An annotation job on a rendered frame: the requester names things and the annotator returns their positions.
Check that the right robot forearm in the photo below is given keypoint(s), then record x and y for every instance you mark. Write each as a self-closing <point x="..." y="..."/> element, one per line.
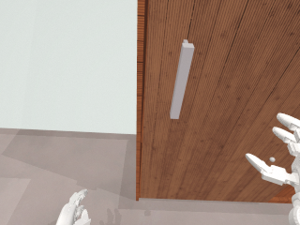
<point x="294" y="215"/>

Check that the right robot hand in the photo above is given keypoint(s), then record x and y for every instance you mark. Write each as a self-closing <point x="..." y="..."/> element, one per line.
<point x="276" y="174"/>

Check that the handle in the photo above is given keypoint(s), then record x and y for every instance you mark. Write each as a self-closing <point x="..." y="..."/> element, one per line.
<point x="185" y="59"/>

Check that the wardrobe door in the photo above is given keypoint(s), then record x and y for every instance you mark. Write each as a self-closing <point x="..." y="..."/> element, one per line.
<point x="245" y="69"/>
<point x="287" y="192"/>

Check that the left robot hand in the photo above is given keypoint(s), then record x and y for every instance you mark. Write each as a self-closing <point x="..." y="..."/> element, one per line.
<point x="70" y="212"/>

